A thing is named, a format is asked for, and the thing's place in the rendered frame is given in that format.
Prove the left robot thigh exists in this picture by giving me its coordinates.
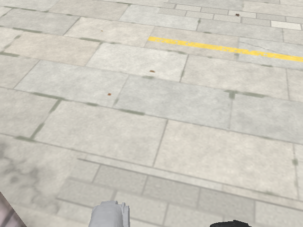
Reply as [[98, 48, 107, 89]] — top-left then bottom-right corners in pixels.
[[88, 201, 131, 227]]

